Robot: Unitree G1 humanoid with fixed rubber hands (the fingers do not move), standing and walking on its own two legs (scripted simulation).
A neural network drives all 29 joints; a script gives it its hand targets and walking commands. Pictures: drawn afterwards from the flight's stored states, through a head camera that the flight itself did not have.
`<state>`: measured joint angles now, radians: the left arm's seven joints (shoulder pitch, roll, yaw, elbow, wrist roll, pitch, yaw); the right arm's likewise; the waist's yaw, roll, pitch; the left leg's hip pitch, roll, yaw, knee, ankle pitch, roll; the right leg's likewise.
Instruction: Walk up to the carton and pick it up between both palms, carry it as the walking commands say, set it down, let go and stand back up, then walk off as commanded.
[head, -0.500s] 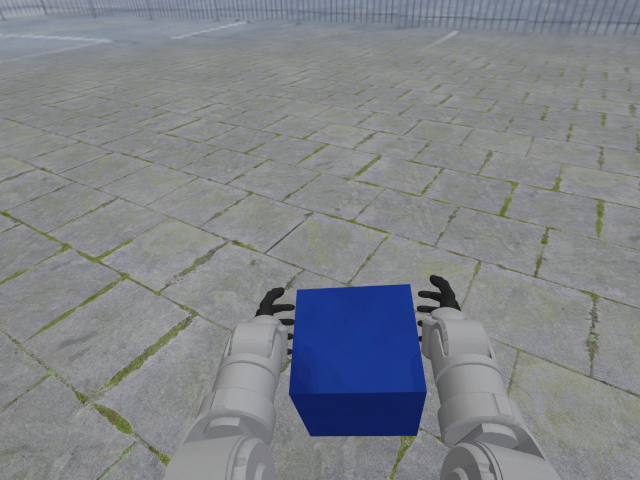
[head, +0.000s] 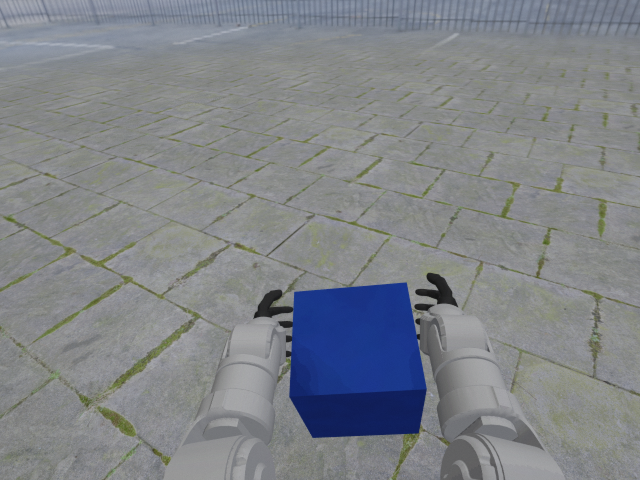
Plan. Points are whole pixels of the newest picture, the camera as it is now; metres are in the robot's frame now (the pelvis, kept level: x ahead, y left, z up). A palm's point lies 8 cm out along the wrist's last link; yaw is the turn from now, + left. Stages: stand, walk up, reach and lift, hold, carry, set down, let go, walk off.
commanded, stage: reach and lift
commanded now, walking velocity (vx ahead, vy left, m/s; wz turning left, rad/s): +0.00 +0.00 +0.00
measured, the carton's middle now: (357, 363) +0.34 -0.01 -0.02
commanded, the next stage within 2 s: hold in 0.02 s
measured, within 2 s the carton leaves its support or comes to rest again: neither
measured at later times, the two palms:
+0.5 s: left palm (262, 339) +0.31 +0.12 +0.07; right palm (446, 330) +0.31 -0.12 +0.09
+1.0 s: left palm (261, 341) +0.31 +0.12 +0.07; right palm (444, 332) +0.31 -0.12 +0.08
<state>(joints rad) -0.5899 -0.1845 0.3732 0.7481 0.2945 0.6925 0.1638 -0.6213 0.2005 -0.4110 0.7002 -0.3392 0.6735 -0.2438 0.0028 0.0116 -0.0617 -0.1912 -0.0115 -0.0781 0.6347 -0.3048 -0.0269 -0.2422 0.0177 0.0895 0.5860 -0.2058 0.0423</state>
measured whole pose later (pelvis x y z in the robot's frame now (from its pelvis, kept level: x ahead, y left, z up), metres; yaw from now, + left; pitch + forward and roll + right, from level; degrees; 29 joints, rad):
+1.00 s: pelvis +0.00 +0.00 +0.00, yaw +0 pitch -8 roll +0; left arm -0.53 -0.19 0.34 0.72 0.29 0.72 0.16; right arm -0.53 0.22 -0.37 0.65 -0.34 0.70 -0.26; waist 0.00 0.01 -0.11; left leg -0.17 -0.01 -0.08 0.62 -0.30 -0.03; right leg -0.22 0.02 0.09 0.57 -0.20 0.04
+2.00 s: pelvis +0.01 -0.07 +0.00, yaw -12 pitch +6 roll +1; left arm -0.90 -0.06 0.30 0.32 0.07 1.34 0.30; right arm -0.99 0.12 -0.25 0.40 -0.11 1.23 -0.43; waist 0.00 -0.02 -0.03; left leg -0.29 0.01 -0.03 0.57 -0.37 -0.03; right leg -0.57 0.07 0.08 0.94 -0.47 -0.03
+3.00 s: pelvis -0.03 -0.21 +0.00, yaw -43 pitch +8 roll +2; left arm -0.98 -0.14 0.32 0.31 0.07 1.25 0.42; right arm -0.99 0.05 -0.30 0.33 -0.11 1.22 -0.34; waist 0.00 -0.02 0.08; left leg -0.52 0.02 0.11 0.84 -0.50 -0.08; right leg -0.51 0.10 0.17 0.60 -0.21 -0.02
